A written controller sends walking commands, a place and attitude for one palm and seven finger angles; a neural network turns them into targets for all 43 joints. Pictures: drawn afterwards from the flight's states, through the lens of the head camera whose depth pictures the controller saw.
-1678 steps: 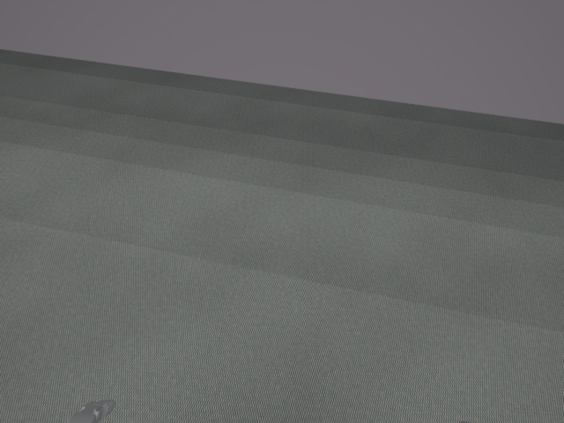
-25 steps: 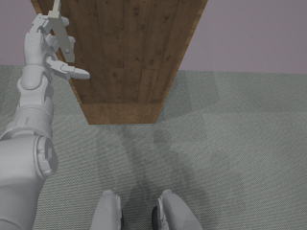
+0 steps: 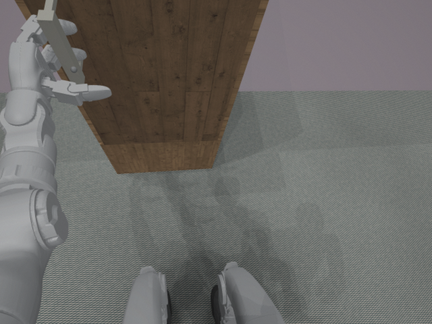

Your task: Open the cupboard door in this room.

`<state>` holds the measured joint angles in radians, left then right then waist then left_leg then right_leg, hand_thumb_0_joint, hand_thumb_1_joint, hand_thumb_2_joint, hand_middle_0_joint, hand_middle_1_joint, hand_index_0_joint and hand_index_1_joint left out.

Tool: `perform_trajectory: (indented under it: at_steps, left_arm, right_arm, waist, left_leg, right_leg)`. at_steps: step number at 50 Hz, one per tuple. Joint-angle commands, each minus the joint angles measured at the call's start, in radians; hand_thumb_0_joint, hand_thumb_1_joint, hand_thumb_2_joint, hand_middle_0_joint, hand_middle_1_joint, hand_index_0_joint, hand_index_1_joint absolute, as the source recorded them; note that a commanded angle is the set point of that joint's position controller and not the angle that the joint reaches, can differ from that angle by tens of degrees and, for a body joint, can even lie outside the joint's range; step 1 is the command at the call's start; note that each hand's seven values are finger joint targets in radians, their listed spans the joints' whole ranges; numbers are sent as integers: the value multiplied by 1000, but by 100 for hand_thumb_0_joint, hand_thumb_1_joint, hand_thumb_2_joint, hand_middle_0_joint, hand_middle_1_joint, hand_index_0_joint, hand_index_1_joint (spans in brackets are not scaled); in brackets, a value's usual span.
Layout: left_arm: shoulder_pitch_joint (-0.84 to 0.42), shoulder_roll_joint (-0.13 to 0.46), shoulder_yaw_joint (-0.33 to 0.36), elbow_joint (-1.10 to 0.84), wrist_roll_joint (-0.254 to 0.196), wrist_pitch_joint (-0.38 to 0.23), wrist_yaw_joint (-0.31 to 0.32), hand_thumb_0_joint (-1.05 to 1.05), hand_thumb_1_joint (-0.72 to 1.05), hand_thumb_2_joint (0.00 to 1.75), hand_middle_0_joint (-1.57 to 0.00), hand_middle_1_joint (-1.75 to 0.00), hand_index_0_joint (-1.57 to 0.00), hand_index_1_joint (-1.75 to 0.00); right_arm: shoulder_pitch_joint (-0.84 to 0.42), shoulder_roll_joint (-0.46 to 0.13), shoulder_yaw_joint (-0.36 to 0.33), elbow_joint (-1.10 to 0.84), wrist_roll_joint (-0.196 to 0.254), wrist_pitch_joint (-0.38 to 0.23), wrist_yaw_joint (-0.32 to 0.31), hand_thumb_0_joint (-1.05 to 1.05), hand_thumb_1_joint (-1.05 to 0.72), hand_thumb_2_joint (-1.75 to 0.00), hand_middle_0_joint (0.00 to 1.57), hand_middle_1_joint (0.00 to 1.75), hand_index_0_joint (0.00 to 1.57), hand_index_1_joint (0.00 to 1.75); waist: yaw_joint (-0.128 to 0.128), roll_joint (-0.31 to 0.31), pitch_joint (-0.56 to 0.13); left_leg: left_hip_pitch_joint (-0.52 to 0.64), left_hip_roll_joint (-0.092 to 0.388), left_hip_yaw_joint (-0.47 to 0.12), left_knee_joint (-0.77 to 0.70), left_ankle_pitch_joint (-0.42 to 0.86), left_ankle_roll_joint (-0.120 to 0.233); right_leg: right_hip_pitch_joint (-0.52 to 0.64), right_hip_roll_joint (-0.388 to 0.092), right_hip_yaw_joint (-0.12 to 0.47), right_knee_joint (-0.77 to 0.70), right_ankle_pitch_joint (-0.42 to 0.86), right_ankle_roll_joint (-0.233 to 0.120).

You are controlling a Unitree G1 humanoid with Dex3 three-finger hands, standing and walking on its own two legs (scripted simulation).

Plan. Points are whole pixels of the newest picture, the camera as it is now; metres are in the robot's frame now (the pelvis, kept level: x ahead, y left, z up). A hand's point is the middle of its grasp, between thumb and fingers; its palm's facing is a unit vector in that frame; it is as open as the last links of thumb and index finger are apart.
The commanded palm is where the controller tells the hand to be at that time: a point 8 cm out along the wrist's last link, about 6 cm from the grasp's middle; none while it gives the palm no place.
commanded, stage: close the thumb around the handle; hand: left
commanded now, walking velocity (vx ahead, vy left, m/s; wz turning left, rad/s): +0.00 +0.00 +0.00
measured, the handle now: (65, 43) +0.59 +0.20 +0.08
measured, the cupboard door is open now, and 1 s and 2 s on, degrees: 0 11 47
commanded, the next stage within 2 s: pull the door open along its arc in 0.48 s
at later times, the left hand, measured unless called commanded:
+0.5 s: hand (81, 72) +0.54 +0.18 +0.06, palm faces -0.01 -1.00 +0.00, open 5.4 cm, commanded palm +0.52 +0.22 +0.07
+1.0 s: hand (88, 103) +0.48 +0.16 +0.06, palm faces -0.01 -1.00 -0.01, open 5.6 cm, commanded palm +0.43 +0.20 +0.07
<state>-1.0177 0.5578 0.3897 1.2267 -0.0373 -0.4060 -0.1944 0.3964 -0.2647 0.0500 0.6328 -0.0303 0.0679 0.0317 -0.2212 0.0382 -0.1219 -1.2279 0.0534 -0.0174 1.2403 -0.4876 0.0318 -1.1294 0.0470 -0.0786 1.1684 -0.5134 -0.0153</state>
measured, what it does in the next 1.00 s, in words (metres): stands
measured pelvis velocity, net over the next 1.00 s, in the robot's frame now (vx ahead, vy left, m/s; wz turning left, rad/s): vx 0.02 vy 0.00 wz -0.01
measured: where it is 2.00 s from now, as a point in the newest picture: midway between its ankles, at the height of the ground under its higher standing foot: outside the picture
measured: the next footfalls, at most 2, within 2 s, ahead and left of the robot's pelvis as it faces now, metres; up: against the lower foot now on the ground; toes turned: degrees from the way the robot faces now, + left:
none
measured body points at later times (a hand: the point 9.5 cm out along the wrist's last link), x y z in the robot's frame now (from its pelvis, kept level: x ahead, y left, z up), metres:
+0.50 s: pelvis +0.01 +0.00 +0.00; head +0.16 +0.03 +0.43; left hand +0.53 +0.23 +0.07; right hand +0.01 -0.26 -0.10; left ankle +0.04 +0.10 -0.63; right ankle +0.02 -0.12 -0.63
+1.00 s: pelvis +0.02 +0.00 +0.02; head +0.14 +0.02 +0.46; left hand +0.47 +0.21 +0.07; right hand +0.04 -0.25 -0.09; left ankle +0.04 +0.10 -0.63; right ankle +0.02 -0.12 -0.63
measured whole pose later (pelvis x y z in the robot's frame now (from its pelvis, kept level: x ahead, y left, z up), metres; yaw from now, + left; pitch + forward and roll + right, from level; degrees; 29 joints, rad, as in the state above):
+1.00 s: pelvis +0.02 +0.00 +0.02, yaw -1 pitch +23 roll -3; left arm -0.60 0.33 0.29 0.87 -0.14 -0.42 -0.16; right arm 0.39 -0.25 0.02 0.58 0.00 0.11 0.06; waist -0.15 0.03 -0.16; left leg -1.05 0.05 0.03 1.13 -0.49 0.03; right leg -0.97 0.05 -0.03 1.09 -0.51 -0.01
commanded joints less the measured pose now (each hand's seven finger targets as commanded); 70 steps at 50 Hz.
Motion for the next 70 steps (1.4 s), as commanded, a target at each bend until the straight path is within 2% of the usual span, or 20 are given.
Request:
perform_trajectory:
  at_steps: [1,2,4,6,9,14,17,22,26,28,30,42,51,52,53,54,57,62,66,70]
  left_arm:
    - [-440,185,-9,-224,-25,-68,-21,0,17,59,-35,-127,-35,-127]
    - [-460,153,-33,-228,-31,-70,-22,0,23,61,-35,-128,-35,-128]
    - [-438,200,4,-229,-32,-64,-22,0,34,66,-36,-129,-36,-129]
    - [-446,210,12,-193,-36,-51,-18,0,45,71,-37,-130,-37,-130]
    - [-447,274,55,-217,-29,-55,-16,0,62,78,-38,-132,-38,-132]
    - [-397,221,27,-262,-37,-67,-34,0,90,90,-40,-135,-40,-135]
    - [-376,257,60,-258,-51,-65,-42,0,90,90,-40,-135,-40,-135]
    - [-401,229,49,-256,-50,-66,-19,0,90,90,-40,-135,-40,-135]
    - [-412,270,73,-248,-27,-74,10,0,90,90,-40,-135,-40,-135]
    - [-410,254,60,-239,-16,-87,14,0,90,90,-40,-135,-40,-135]
    - [-395,146,-7,-240,-25,-88,11,0,90,90,-40,-135,-40,-135]
    - [-56,65,-16,-425,-87,-90,1,0,90,90,-40,-135,-40,-135]
    - [337,-138,-133,-672,-138,-93,34,0,90,90,-40,-135,-40,-135]
    - [350,-171,12,-722,-213,-90,187,0,90,90,-40,-135,-40,-135]
    - [418,-281,-94,-712,-183,-80,263,0,90,90,-40,-135,-40,-135]
    - [433,-316,-120,-747,-170,-81,314,0,90,90,-40,-135,-40,-135]
    - [518,-357,-148,-858,-101,-95,467,0,90,90,-40,-135,-40,-135]
    - [555,-520,-321,-935,92,-90,703,0,90,90,-40,-135,-40,-135]
    - [582,-626,-452,-969,161,-74,764,0,90,90,-40,-135,-40,-135]
    - [637,-695,-542,-1013,164,-67,758,0,90,90,-40,-135,-40,-135]
  right_arm:
    - [183,-192,-71,-37,2,-5,-16,0,-90,-90,20,30,20,30]
    - [187,-190,-72,-36,0,-7,-15,0,-90,-90,20,30,20,30]
    - [184,-196,-73,-34,2,-3,-17,0,-90,-90,20,30,20,30]
    - [183,-196,-69,-36,5,-4,-20,0,-90,-90,20,30,20,30]
    - [185,-196,-66,-44,4,-5,-22,0,-90,-90,20,30,20,30]
    - [175,-185,-71,-53,6,0,-16,0,-90,-90,20,30,20,30]
    - [181,-190,-70,-52,8,3,-19,0,-90,-90,20,30,20,30]
    - [173,-185,-71,-50,8,4,-19,0,-90,-90,20,30,20,30]
    - [170,-188,-69,-58,5,2,-20,0,-90,-90,20,30,20,30]
    - [171,-187,-69,-58,4,2,-18,0,-90,-90,20,30,20,30]
    - [167,-179,-73,-59,2,0,-12,0,-90,-90,20,30,20,30]
    - [131,-170,-93,-108,21,15,3,0,-90,-90,20,30,20,30]
    - [44,-141,-110,-166,44,9,18,0,-90,-90,20,30,20,30]
    - [22,-115,-106,-171,31,-5,13,0,-90,-90,20,30,20,30]
    - [7,-103,-101,-173,24,-16,22,0,-90,-90,20,30,20,30]
    - [2,-104,-102,-169,23,-19,30,0,-90,-90,20,30,20,30]
    - [-12,-97,-108,-180,-5,-26,46,0,-90,-90,20,30,20,30]
    - [-64,-73,-112,-184,-38,-24,67,0,-90,-90,20,30,20,30]
    - [-116,-59,-116,-188,-44,-30,61,0,-90,-90,20,30,20,30]
    - [-163,-38,-109,-194,-41,-48,41,0,-90,-90,20,30,20,30]
  waist:
    - [-13,182,-531]
    - [-30,179,-521]
    - [-14,177,-531]
    - [-29,127,-490]
    - [-8,143,-529]
    - [6,190,-574]
    - [7,139,-555]
    - [-1,158,-512]
    - [2,130,-504]
    - [3,151,-519]
    - [-3,153,-514]
    - [85,95,-587]
    - [134,29,-454]
    - [213,43,-449]
    - [178,34,-410]
    - [173,21,-386]
    - [194,12,-428]
    - [179,-16,-401]
    - [163,-69,-405]
    - [163,-86,-390]
  left_leg:
    - [552,-15,-75,-121,344,4]
    - [564,-14,-81,-117,351,7]
    - [548,-14,-73,-114,353,6]
    - [485,-17,-63,-111,319,13]
    - [466,-20,-53,-102,341,15]
    - [538,-19,-51,-100,414,7]
    - [514,-19,-52,-105,410,11]
    - [532,-16,-59,-109,397,7]
    - [487,-17,-55,-111,354,9]
    - [527,-14,-64,-112,378,3]
    - [551,-16,-71,-119,370,-1]
    - [602,-29,-36,-172,447,-3]
    - [589,-40,4,-231,427,-6]
    - [574,-41,14,-242,453,-16]
    - [573,-37,14,-246,444,-26]
    - [578,-31,5,-249,443,-32]
    - [587,-33,8,-235,495,-35]
    - [580,-31,-7,-230,454,-35]
    - [574,-41,-1,-237,360,-27]
    - [578,-49,12,-248,302,-19]
  right_leg:
    - [115,22,36,-154,253,-11]
    - [92,22,32,-151,254,-11]
    - [118,23,39,-154,265,-9]
    - [140,23,46,-162,259,-3]
    - [187,21,55,-150,295,-3]
    - [186,22,51,-143,354,-5]
    - [225,26,53,-146,369,-5]
    - [161,27,45,-146,329,-5]
    - [178,23,50,-145,300,-1]
    - [146,22,43,-137,299,-5]
    - [121,23,35,-140,278,-6]
    - [298,27,35,-165,404,-10]
    - [378,20,33,-208,451,-5]
    - [400,20,22,-207,447,-5]
    - [366,19,13,-204,430,1]
    - [348,16,6,-201,412,-1]
    - [381,12,9,-174,454,-4]
    - [356,1,4,-161,414,-9]
    - [392,-5,12,-189,384,-12]
    - [430,-15,28,-228,371,-11]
